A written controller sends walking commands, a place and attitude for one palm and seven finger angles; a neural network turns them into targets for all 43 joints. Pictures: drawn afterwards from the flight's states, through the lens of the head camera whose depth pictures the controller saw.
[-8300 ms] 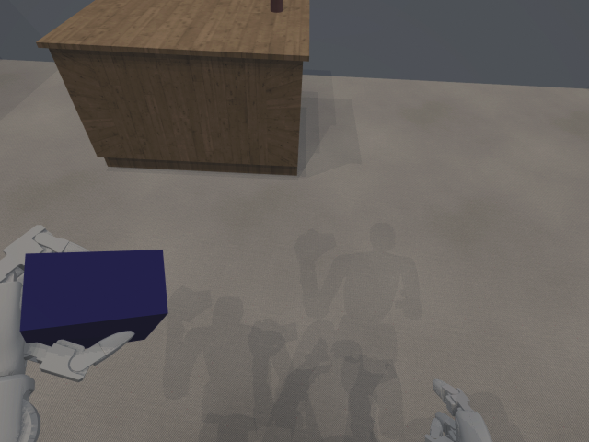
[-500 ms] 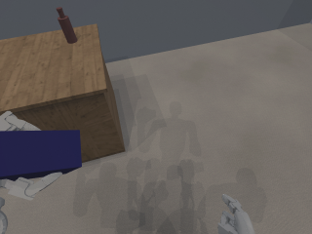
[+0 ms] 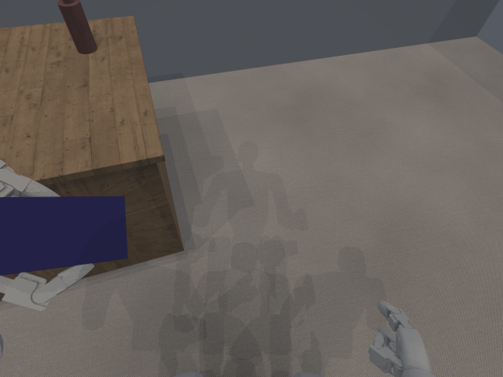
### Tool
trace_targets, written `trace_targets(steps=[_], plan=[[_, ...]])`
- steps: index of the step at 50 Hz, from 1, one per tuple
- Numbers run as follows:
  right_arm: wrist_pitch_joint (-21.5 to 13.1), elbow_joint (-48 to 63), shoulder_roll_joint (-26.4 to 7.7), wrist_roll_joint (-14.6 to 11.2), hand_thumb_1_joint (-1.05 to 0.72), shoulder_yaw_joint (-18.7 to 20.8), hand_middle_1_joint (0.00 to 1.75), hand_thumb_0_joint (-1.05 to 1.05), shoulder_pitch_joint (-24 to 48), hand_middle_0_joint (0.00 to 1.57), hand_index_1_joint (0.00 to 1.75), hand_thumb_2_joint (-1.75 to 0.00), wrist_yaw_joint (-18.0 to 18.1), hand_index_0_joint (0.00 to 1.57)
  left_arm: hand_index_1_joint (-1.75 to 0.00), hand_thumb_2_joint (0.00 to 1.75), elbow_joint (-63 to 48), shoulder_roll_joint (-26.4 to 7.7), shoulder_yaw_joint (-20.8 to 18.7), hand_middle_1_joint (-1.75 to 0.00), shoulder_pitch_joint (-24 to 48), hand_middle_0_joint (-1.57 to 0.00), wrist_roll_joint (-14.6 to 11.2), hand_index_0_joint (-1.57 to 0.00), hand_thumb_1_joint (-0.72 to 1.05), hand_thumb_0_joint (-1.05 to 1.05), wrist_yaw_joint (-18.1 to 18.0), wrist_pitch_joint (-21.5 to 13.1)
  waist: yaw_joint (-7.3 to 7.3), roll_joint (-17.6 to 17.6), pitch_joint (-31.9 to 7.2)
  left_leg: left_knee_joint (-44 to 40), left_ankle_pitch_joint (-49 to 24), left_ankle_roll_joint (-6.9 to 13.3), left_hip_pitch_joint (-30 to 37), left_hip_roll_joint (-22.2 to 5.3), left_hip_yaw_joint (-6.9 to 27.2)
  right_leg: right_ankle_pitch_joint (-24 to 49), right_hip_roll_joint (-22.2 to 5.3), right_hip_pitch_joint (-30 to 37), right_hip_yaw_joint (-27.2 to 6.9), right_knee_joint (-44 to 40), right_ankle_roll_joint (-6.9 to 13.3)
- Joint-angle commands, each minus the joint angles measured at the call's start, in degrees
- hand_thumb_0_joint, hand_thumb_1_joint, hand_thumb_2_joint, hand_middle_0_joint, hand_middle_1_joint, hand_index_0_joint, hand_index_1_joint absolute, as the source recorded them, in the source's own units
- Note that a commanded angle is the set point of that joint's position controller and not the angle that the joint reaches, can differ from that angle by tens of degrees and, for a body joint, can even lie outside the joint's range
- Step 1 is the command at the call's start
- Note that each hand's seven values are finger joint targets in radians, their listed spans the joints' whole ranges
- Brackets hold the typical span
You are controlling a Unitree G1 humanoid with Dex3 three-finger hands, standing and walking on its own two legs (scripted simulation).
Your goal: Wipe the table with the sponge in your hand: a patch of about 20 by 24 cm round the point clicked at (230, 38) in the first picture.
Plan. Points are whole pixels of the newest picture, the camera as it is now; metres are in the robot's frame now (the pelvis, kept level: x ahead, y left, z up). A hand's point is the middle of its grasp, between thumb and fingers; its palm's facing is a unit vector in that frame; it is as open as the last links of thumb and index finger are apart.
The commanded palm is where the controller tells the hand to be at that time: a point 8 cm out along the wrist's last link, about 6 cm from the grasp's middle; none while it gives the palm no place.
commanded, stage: take the last steps up to it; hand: left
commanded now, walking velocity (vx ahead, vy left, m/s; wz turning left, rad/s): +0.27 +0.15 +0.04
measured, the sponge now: (73, 236) +0.24 +0.21 +0.16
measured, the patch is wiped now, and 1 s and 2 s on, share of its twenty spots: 0.00 0.00 0.00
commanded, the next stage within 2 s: come to a stop and stand still in 0.56 s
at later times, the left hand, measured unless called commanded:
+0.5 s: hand (65, 176) +0.31 +0.24 +0.18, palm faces +0.39 -0.80 -0.45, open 10.2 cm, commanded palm +0.25 +0.30 +0.19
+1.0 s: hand (31, 142) +0.34 +0.29 +0.20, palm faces +0.34 -0.85 -0.41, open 10.2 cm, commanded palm +0.29 +0.35 +0.19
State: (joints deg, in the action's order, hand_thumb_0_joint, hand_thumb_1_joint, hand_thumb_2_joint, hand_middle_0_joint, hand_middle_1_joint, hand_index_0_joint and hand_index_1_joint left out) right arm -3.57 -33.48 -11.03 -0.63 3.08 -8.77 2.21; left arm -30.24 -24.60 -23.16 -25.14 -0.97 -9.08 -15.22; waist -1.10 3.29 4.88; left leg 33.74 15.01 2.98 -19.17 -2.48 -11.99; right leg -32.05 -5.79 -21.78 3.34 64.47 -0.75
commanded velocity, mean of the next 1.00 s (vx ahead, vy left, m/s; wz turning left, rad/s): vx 0.08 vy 0.03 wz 0.02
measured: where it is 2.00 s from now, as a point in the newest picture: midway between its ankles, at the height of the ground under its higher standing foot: outside the picture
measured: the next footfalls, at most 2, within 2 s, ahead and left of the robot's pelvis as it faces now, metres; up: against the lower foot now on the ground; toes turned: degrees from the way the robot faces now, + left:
right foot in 0.30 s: +0.14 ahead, -0.07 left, +0.00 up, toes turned -11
left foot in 0.72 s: +0.22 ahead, +0.21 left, +0.00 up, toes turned +10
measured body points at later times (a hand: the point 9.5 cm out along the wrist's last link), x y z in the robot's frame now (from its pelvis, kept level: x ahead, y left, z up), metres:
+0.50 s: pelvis +0.10 +0.01 +0.01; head +0.13 -0.01 +0.46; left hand +0.28 +0.28 +0.20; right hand +0.27 -0.23 -0.09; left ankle +0.10 +0.17 -0.64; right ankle +0.10 -0.07 -0.73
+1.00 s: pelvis +0.13 +0.07 +0.01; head +0.17 +0.08 +0.46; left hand +0.32 +0.33 +0.22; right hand +0.31 -0.11 -0.08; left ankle +0.18 +0.20 -0.73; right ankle +0.12 -0.03 -0.70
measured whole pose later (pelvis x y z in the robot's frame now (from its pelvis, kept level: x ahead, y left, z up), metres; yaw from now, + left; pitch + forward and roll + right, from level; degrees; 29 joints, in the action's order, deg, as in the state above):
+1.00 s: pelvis +0.13 +0.07 +0.01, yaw +0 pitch +0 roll -1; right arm -5.4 -32.4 -5.1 0.7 -3.5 -10.5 -0.6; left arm -37.8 -22.5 -20.1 -27.5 -2.2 -7.6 -11.3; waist 0.9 1.2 5.5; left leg 28.0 9.4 -0.7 -18.1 -6.9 -8.2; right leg -25.7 0.1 -19.6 6.8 43.9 -2.3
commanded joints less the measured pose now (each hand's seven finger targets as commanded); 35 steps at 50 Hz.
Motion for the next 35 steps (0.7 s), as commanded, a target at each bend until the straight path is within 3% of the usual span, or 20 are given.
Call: trace_targets(steps=[1, 5, 11, 13, 14, 15, 16, 17, 18, 20, 21, 23, 25, 26, 29, 30, 32, 33, 34, 35], plan=[[-3.94, 6.44, -6.75, -0.77, -0.90, 1.53, 0.30, 0.00, 1.43, 0.20, 0.30, -0.90, 0.01, 0.20, -1.60, 1.30, -18.16, -8.17, -6.68, -1.60, -1.06, -1.20, -0.56, -1.20, 0.10, 0.00, -0.68, -3.33, 1.20, -16.14, -10.10, -15.34, -13.61, 8.65, 14.58, -14.87, 17.40, 4.85, -1.59, -15.67, 1.14, 4.65, -0.90], [-5.54, 6.42, -6.01, -0.38, -0.90, 0.39, 0.30, 0.00, 1.11, 0.20, 0.30, -0.90, -0.17, 0.20, -1.60, 1.30, -18.96, -6.49, -5.48, -1.60, -4.14, -1.20, -0.91, -1.20, 0.10, 0.00, -0.16, -2.40, 1.35, -16.26, -11.41, -16.16, -19.03, 6.28, 11.98, -12.45, 11.03, 11.08, -0.17, -8.03, 4.78, -9.10, -1.31], [-4.54, 5.32, -6.32, -0.15, -0.90, -0.02, 0.30, 0.00, 0.15, 0.20, 0.30, -0.90, 1.37, 0.20, -1.60, 1.30, -9.04, -6.06, -5.68, -1.60, -3.46, -1.20, -1.32, -1.20, 0.10, 0.00, 0.00, -0.01, 1.15, -10.89, -11.28, -11.97, -20.86, 4.08, 12.73, -12.63, 9.48, 11.81, 3.31, 1.51, 8.77, -27.21, -1.32], [-3.84, 4.93, -6.60, -0.18, -0.90, -0.14, 0.30, 0.00, 0.57, 0.20, 0.30, -0.90, 1.47, 0.20, -1.60, 1.30, -7.25, -5.82, -5.20, -1.60, -1.13, -1.20, -1.00, -1.20, 0.10, 0.00, 0.11, 0.36, 1.58, -8.69, -12.15, -4.09, -18.88, 2.75, 8.76, -11.43, 8.63, 16.93, 3.11, 10.24, 8.25, -35.88, -0.36], [-3.42, 4.73, -6.54, -0.31, -0.90, -0.11, 0.30, 0.00, 0.77, 0.20, 0.30, -0.90, 1.32, 0.20, -1.60, 1.30, -7.00, -6.10, -4.94, -1.60, 0.65, -1.20, -0.47, -1.20, 0.10, 0.00, 0.20, 0.26, 1.74, -4.07, -13.24, 4.53, -15.67, 1.64, 3.93, -9.36, 7.25, 23.41, -0.67, 16.64, 3.60, -39.75, 1.41], [-2.86, 5.53, -5.40, -0.28, -0.90, -0.30, 0.30, 0.00, 0.69, 0.20, 0.30, -0.90, 1.05, 0.20, -1.60, 1.30, -6.53, -7.05, -4.40, -1.60, 1.66, -1.20, 0.12, -1.20, 0.10, 0.00, 0.25, 0.40, 1.33, 8.51, -14.86, 19.09, -5.18, -0.81, -6.91, -2.65, 2.48, 32.60, -12.31, 23.73, -14.18, -42.15, 6.33], [-3.33, 6.84, -5.67, -0.03, -0.90, -0.43, 0.30, 0.00, 3.50, 0.20, 0.30, -0.90, 0.58, 0.20, -1.60, 1.30, -6.17, -8.24, -5.72, -1.60, 2.77, -1.20, -0.70, -1.20, 0.10, 0.00, 0.12, 0.05, 2.23, 14.19, -11.96, 32.27, 17.18, -3.26, -19.23, 2.19, 6.32, 45.43, -23.29, 27.18, -30.63, -45.10, 12.59], [-3.41, 5.41, -6.43, 0.17, -0.90, -0.23, 0.30, 0.00, 1.96, 0.20, 0.30, -0.90, 0.29, 0.20, -1.60, 1.30, -6.83, -7.70, -5.74, -1.60, 4.77, -1.20, -1.08, -1.20, 0.10, 0.00, 0.14, -0.39, 1.40, 8.90, -11.37, 37.66, 15.08, -4.20, -18.71, -0.43, 13.65, 41.52, -24.39, 23.88, -28.73, -45.81, 12.47], [-3.14, 4.87, -6.88, 0.19, -0.90, 0.46, 0.30, 0.00, 1.49, 0.20, 0.30, -0.90, -0.04, 0.20, -1.60, 1.30, -7.22, -7.56, -4.96, -1.60, 4.52, -1.20, -0.93, -1.20, 0.10, 0.00, 0.20, -0.82, 1.14, 7.25, -9.10, 40.04, 12.81, -4.88, -19.52, -1.82, 14.55, 38.50, -23.37, 20.87, -26.27, -45.87, 12.30], [-1.58, 4.64, -5.51, 0.46, -0.90, -0.87, 0.30, 0.00, 3.48, 0.20, 0.30, -0.90, -0.25, 0.20, -1.60, 1.30, -10.62, -8.87, -6.37, -1.60, 2.55, -1.20, -0.32, -1.20, 0.10, 0.00, -0.04, -1.98, 1.61, 0.23, -8.10, 38.54, 8.65, -5.31, -19.12, -3.00, 13.87, 43.86, -18.70, 17.55, -14.50, -44.21, 9.97], [-1.27, 4.83, -5.10, 0.59, -0.90, -1.28, 0.30, 0.00, 4.14, 0.20, 0.30, -0.90, -0.29, 0.20, -1.60, 1.30, -11.19, -7.62, -5.01, -1.60, 1.48, -1.20, 0.07, -1.20, 0.10, 0.00, -0.13, -2.58, 1.42, 0.19, -7.51, 36.77, 6.42, -5.30, -18.64, -3.17, 12.46, 45.87, -17.36, 16.56, -9.03, -44.31, 8.96], [-0.94, 4.88, -5.41, 0.81, -0.90, -1.19, 0.30, 0.00, 3.74, 0.20, 0.30, -0.90, -0.23, 0.20, -1.60, 1.30, -12.15, -7.48, -4.99, -1.60, 0.72, -1.20, 0.06, -1.20, 0.10, 0.00, -0.44, -3.00, 0.83, 2.25, -7.47, 28.79, 3.06, -5.17, -14.44, -3.54, 10.37, 45.89, -14.86, 13.07, -3.02, -44.39, 7.49], [-0.84, 6.02, -5.59, 0.81, -0.90, -0.49, 0.30, 0.00, 3.76, 0.20, 0.30, -0.90, 0.18, 0.20, -1.60, 1.30, -14.46, -9.42, -6.97, -1.60, -0.80, -1.20, -0.38, -1.20, 0.10, 0.00, -1.03, -3.25, 1.50, 3.68, -8.61, 18.61, 1.64, -4.99, -9.98, -3.16, 7.20, 45.00, -13.82, 13.46, -1.05, -43.71, 7.19], [-0.92, 6.57, -5.22, 0.87, -0.90, -0.58, 0.30, 0.00, 2.99, 0.20, 0.30, -0.90, 0.21, 0.20, -1.60, 1.30, -13.82, -8.69, -7.13, -1.60, -2.67, -1.20, -0.57, -1.20, 0.10, 0.00, -1.24, -3.06, 1.94, 4.59, -9.23, 14.56, 1.38, -4.89, -8.85, -2.78, 5.59, 44.48, -13.90, 14.50, -0.71, -43.36, 7.42], [-1.14, 7.78, -5.09, 0.93, -0.90, 0.13, 0.30, 0.00, 2.51, 0.20, 0.30, -0.90, 0.43, 0.20, -1.60, 1.30, -13.82, -8.25, -8.08, -1.60, -4.86, -1.20, -0.78, -1.20, 0.10, 0.00, -1.78, -2.09, 3.02, 5.31, -10.20, 6.11, 2.07, -4.73, -6.14, -0.53, 2.48, 48.36, -14.13, 17.17, -2.84, -41.53, 7.45], [-1.13, 7.82, -5.13, 0.71, -0.90, 0.46, 0.30, 0.00, 1.81, 0.20, 0.30, -0.90, 0.56, 0.20, -1.60, 1.30, -13.22, -7.91, -7.99, -1.60, -5.68, -1.20, -0.79, -1.20, 0.10, 0.00, -1.94, -1.74, 2.50, 6.83, -11.19, 2.55, 1.67, -4.49, -2.98, -0.58, 2.84, 47.47, -14.36, 17.28, -2.69, -39.81, 6.87], [-0.85, 8.09, -5.11, 0.68, -0.90, 0.65, 0.30, 0.00, 0.91, 0.20, 0.30, -0.90, 0.88, 0.20, -1.60, 1.30, -12.18, -7.36, -7.55, -1.60, -3.65, -1.20, -0.72, -1.20, 0.10, 0.00, -2.03, -1.41, 1.48, 7.51, -12.06, -3.81, -3.44, -4.67, 3.06, 1.05, 0.92, 40.87, -12.19, 14.90, -0.92, -37.00, 4.88], [-0.76, 8.07, -5.62, 0.64, -0.90, 0.97, 0.30, 0.00, 0.48, 0.20, 0.30, -0.90, 1.26, 0.20, -1.60, 1.30, -12.92, -6.61, -6.65, -1.60, -1.53, -1.20, -0.66, -1.20, 0.10, 0.00, -1.96, -1.54, 0.72, 4.50, -12.46, -7.26, -6.03, -4.61, 6.92, 0.84, 0.65, 37.31, -10.31, 13.63, 0.78, -33.77, 3.77], [-0.79, 8.33, -6.38, 0.32, -0.90, 1.36, 0.30, 0.00, -0.11, 0.20, 0.30, -0.90, 1.79, 0.20, -1.60, 1.30, -13.34, -6.29, -6.04, -1.60, 0.17, -1.20, -0.78, -1.20, 0.10, 0.00, -1.81, -1.77, 0.17, -1.67, -12.91, -9.76, -8.59, -3.89, 11.94, -1.45, 3.05, 32.85, -7.44, 10.05, 2.23, -26.99, 2.17], [-0.89, 9.00, -8.03, 0.02, -0.90, 1.73, 0.30, 0.00, 0.15, 0.20, 0.30, -0.90, 1.96, 0.20, -1.60, 1.30, -14.52, -5.17, -4.40, -1.60, 0.50, -1.20, -1.04, -1.20, 0.10, 0.00, -1.51, -1.96, 0.36, -15.94, -13.22, -11.53, -21.19, -0.04, 17.96, -12.06, 16.93, 11.15, -0.82, 0.01, 5.48, -15.70, -0.90]])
